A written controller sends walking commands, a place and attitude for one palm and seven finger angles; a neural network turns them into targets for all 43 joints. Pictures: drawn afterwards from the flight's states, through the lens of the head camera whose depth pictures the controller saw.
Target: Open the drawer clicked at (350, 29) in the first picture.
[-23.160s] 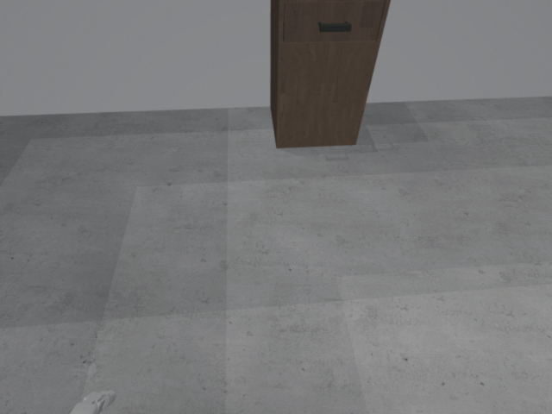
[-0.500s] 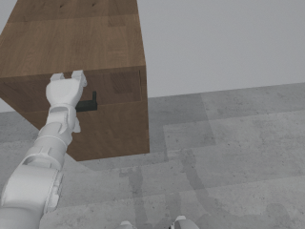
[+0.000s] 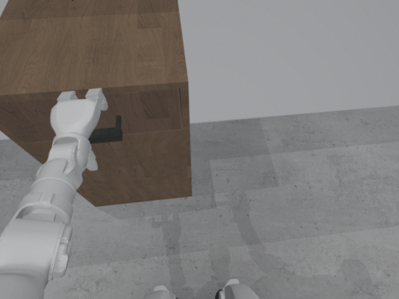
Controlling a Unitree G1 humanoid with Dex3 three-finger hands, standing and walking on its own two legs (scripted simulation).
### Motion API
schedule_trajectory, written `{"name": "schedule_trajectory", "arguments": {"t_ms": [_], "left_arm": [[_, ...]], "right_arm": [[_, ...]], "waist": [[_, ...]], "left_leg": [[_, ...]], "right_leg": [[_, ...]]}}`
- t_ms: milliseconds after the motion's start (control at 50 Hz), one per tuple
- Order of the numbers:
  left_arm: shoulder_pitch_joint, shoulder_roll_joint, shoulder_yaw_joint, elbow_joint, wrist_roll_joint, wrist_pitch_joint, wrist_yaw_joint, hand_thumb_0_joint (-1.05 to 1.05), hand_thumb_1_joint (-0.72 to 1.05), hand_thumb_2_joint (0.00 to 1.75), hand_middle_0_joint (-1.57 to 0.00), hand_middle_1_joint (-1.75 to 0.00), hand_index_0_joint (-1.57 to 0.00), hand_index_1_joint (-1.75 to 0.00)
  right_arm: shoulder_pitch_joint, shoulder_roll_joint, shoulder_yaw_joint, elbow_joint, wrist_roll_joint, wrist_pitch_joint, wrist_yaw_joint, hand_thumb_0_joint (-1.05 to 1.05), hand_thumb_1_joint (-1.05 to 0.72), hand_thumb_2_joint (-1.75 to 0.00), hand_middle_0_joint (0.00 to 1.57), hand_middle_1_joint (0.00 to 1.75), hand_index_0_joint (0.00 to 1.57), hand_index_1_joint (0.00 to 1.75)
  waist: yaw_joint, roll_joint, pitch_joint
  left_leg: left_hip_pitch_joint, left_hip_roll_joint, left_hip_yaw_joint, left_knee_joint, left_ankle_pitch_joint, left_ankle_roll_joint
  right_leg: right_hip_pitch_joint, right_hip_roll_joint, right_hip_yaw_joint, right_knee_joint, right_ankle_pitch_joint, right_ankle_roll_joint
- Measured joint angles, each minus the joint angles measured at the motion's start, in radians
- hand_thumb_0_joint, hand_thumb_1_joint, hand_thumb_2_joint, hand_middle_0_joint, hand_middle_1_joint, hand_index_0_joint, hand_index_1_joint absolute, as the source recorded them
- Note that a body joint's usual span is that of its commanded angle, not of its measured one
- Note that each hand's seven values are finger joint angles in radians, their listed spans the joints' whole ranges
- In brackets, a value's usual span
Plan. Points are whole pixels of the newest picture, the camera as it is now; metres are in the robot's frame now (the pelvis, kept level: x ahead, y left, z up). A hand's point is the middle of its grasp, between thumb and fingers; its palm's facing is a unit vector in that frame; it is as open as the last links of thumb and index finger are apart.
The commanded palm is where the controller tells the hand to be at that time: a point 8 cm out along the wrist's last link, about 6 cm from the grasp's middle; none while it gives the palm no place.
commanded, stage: move the hooked fingers above the handle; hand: left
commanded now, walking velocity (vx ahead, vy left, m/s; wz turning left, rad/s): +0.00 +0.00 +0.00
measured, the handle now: (93, 128) +0.51 +0.24 -0.04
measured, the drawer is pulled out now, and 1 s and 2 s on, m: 0.00 0.00 0.00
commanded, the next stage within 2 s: lower the fingers behind the handle in 0.60 s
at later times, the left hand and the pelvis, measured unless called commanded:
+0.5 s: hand (89, 128) +0.47 +0.22 +0.02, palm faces +0.04 -0.04 -1.00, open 13.8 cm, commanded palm +0.45 +0.24 +0.07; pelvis +0.00 +0.01 +0.00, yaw +0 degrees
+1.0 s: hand (87, 143) +0.45 +0.23 -0.01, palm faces -0.04 -0.05 -1.00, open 13.8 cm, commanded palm +0.44 +0.24 +0.05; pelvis -0.01 +0.00 -0.01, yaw +1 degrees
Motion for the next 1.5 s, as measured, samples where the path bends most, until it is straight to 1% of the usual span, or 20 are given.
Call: {"name": "schedule_trajectory", "arguments": {"t_ms": [140,260,320,380,460,520,620,680,740,820,880,960,1020,1100,1160,1220,1280,1360,1420,1500], "left_arm": [[0.023,0.04,-0.005,0.021,-0.035,0.042,-0.059,0.0,-0.49,0.3,-0.33,-1.21,-0.33,-1.22],[0.044,0.024,-0.073,-0.033,-0.054,-0.033,-0.115,0.0,-0.49,0.3,-0.32,-1.2,-0.32,-1.21],[0.041,-0.005,-0.089,-0.05,-0.042,-0.074,-0.099,0.0,-0.49,0.3,-0.32,-1.2,-0.32,-1.21],[0.032,-0.024,-0.06,-0.053,-0.015,-0.091,-0.05,0.0,-0.49,0.3,-0.32,-1.2,-0.32,-1.21],[0.007,-0.019,-0.015,-0.035,0.008,-0.053,0.025,0.0,-0.49,0.3,-0.33,-1.21,-0.32,-1.2],[-0.009,-0.032,-0.03,-0.017,0.009,-0.009,0.052,0.0,-0.49,0.3,-0.37,-1.25,-0.33,-1.22],[-0.035,-0.028,-0.032,0.043,-0.005,0.088,0.01,0.0,-0.49,0.3,-0.36,-1.24,-0.34,-1.24],[-0.039,0.0,-0.026,0.069,-0.031,0.108,-0.044,0.0,-0.49,0.3,-0.34,-1.22,-0.34,-1.24],[-0.026,0.024,-0.042,0.056,-0.044,0.076,-0.098,0.0,-0.49,0.3,-0.33,-1.21,-0.33,-1.23],[0.003,0.033,-0.064,0.022,-0.042,-0.015,-0.132,0.0,-0.49,0.3,-0.32,-1.21,-0.33,-1.21],[0.026,0.028,-0.05,-0.004,-0.026,-0.079,-0.117,0.0,-0.49,0.3,-0.32,-1.2,-0.32,-1.21],[0.042,0.016,-0.022,-0.029,0.004,-0.115,-0.041,0.0,-0.49,0.3,-0.32,-1.2,-0.32,-1.21],[0.028,0.011,-0.006,-0.02,0.023,-0.092,0.029,0.0,-0.49,0.3,-0.32,-1.2,-0.32,-1.21],[-0.008,0.006,-0.001,0.015,0.028,-0.007,0.081,0.0,-0.49,0.3,-0.32,-1.2,-0.32,-1.2],[-0.032,-0.001,-0.02,0.046,0.009,0.059,0.066,0.0,-0.49,0.3,-0.32,-1.2,-0.32,-1.2],[-0.037,-0.009,-0.034,0.065,-0.015,0.085,0.016,0.0,-0.49,0.3,-0.32,-1.2,-0.32,-1.2],[-0.03,-0.011,-0.042,0.072,-0.027,0.065,-0.034,0.0,-0.49,0.3,-0.32,-1.2,-0.32,-1.2],[-0.007,0.001,-0.024,0.056,-0.015,-0.008,-0.061,0.0,-0.49,0.3,-0.32,-1.2,-0.32,-1.2],[0.015,0.012,-0.008,0.036,0.004,-0.052,-0.039,0.0,-0.49,0.3,-0.32,-1.2,-0.32,-1.2],[0.04,0.015,0.01,0.017,0.021,-0.066,0.018,0.0,-0.49,0.3,-0.32,-1.2,-0.32,-1.2]], "right_arm": [[0.007,0.018,0.008,0.0,0.017,0.008,-0.01,0.01,-0.9,-0.9,0.21,0.3,0.2,0.3],[0.026,0.022,-0.006,0.006,0.016,-0.002,-0.018,0.01,-0.9,-0.9,0.21,0.3,0.2,0.3],[0.02,0.018,-0.011,0.01,0.011,-0.005,-0.014,0.01,-0.9,-0.9,0.21,0.3,0.2,0.3],[0.003,0.013,-0.008,0.008,0.002,-0.006,-0.006,0.01,-0.9,-0.9,0.21,0.3,0.2,0.3],[-0.018,0.01,-0.002,0.0,-0.008,-0.002,0.007,0.01,-0.9,-0.9,0.21,0.3,0.2,0.3],[-0.022,0.009,0.002,0.0,-0.003,0.007,0.014,0.01,-0.9,-0.9,0.21,0.3,0.2,0.3],[-0.026,0.017,0.021,0.0,0.011,0.024,0.008,0.01,-0.9,-0.9,0.21,0.3,0.2,0.3],[-0.014,0.024,0.026,-0.009,0.02,0.021,-0.004,0.01,-0.9,-0.9,0.21,0.3,0.2,0.3],[0.013,0.026,0.021,-0.015,0.023,0.009,-0.017,0.01,-0.9,-0.9,0.21,0.3,0.2,0.3],[0.041,0.018,0.01,-0.009,0.02,-0.001,-0.026,0.01,-0.9,-0.9,0.21,0.3,0.2,0.3],[0.045,0.009,0.002,-0.001,0.012,-0.007,-0.025,0.01,-0.9,-0.9,0.21,0.3,0.2,0.3],[0.035,-0.001,-0.013,0.01,-0.004,-0.015,-0.012,0.01,-0.9,-0.9,0.21,0.3,0.2,0.3],[0.017,-0.002,-0.018,0.02,-0.014,-0.019,0.001,0.01,-0.9,-0.9,0.21,0.3,0.2,0.3],[-0.008,0.006,-0.016,0.028,-0.018,-0.02,0.016,0.01,-0.9,-0.9,0.2,0.3,0.2,0.3],[-0.018,0.016,-0.01,0.028,-0.014,-0.016,0.02,0.01,-0.9,-0.9,0.2,0.3,0.2,0.3],[-0.016,0.026,0.001,0.024,-0.007,-0.012,0.015,0.01,-0.9,-0.9,0.21,0.3,0.2,0.3],[-0.004,0.032,0.013,0.017,-0.003,-0.011,0.004,0.01,-0.9,-0.9,0.21,0.3,0.2,0.3],[0.011,0.03,0.021,0.007,-0.004,-0.012,-0.006,0.01,-0.9,-0.9,0.21,0.3,0.2,0.3],[0.018,0.023,0.016,0.002,-0.008,-0.012,-0.006,0.01,-0.9,-0.9,0.21,0.3,0.2,0.3],[0.016,0.013,0.0,0.009,-0.017,-0.015,0.004,0.01,-0.9,-0.9,0.21,0.3,0.2,0.3]], "waist": [[0.01,0.003,0.006],[0.029,-0.001,0.005],[0.028,-0.004,0.002],[0.017,-0.008,-0.004],[0.004,-0.004,-0.006],[0.009,0.005,-0.004],[0.005,0.009,0.002],[-0.001,0.006,0.011],[0.003,0.003,0.014],[0.011,-0.004,0.01],[0.012,-0.009,0.004],[0.011,-0.009,-0.007],[0.008,-0.007,-0.012],[0.003,-0.001,-0.013],[0.001,0.006,-0.007],[-0.001,0.009,-0.007],[-0.006,0.008,-0.012],[-0.011,0.002,-0.022],[-0.009,0.002,-0.028],[0.002,0.003,-0.031]], "left_leg": [[0.048,0.0,0.002,-0.038,0.01,0.0],[0.068,-0.008,-0.017,-0.046,0.013,0.001],[0.057,-0.013,-0.023,-0.029,0.006,0.003],[0.03,-0.013,-0.02,-0.004,-0.004,0.006],[-0.005,-0.01,-0.008,0.023,-0.013,0.009],[-0.01,-0.01,-0.002,0.023,-0.011,0.011],[0.02,-0.009,0.01,-0.01,0.005,0.012],[0.046,-0.008,0.013,-0.034,0.016,0.01],[0.06,-0.007,0.008,-0.047,0.022,0.008],[0.052,-0.007,-0.003,-0.035,0.017,0.006],[0.019,-0.006,-0.009,-0.004,0.005,0.005],[-0.045,-0.006,-0.014,0.051,-0.015,0.005],[-0.093,-0.006,-0.017,0.091,-0.027,0.005],[-0.128,-0.004,-0.02,0.116,-0.034,0.004],[-0.122,-0.003,-0.02,0.109,-0.031,0.004],[-0.096,-0.001,-0.016,0.086,-0.025,0.004],[-0.071,0.0,-0.013,0.067,-0.022,0.004],[-0.072,0.003,-0.008,0.076,-0.031,0.002],[-0.101,0.005,-0.007,0.104,-0.043,0.002],[-0.153,0.005,-0.008,0.148,-0.059,0.002]], "right_leg": [[0.047,0.001,0.003,-0.037,0.01,0.001],[0.081,-0.006,-0.015,-0.056,0.011,0.003],[0.074,-0.011,-0.021,-0.043,0.003,0.005],[0.045,-0.012,-0.019,-0.017,-0.006,0.006],[0.004,-0.01,-0.008,0.014,-0.012,0.008],[-0.004,-0.01,-0.001,0.016,-0.009,0.012],[0.018,-0.008,0.011,-0.008,0.006,0.013],[0.041,-0.006,0.014,-0.03,0.017,0.011],[0.059,-0.004,0.01,-0.047,0.023,0.009],[0.058,-0.005,-0.001,-0.041,0.018,0.007],[0.028,-0.005,-0.007,-0.013,0.006,0.005],[-0.034,-0.006,-0.013,0.04,-0.014,0.004],[-0.08,-0.007,-0.017,0.078,-0.027,0.004],[-0.114,-0.007,-0.019,0.102,-0.033,0.003],[-0.107,-0.005,-0.019,0.092,-0.029,0.004],[-0.083,-0.002,-0.015,0.07,-0.021,0.004],[-0.061,0.0,-0.011,0.053,-0.018,0.004],[-0.066,0.003,-0.006,0.065,-0.026,0.002],[-0.096,0.004,-0.005,0.095,-0.039,0.001],[-0.149,0.003,-0.006,0.141,-0.055,0.0]]}}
